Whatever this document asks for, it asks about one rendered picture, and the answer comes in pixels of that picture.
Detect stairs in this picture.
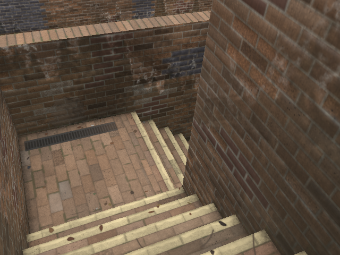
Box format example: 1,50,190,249
23,187,307,255
141,120,190,189

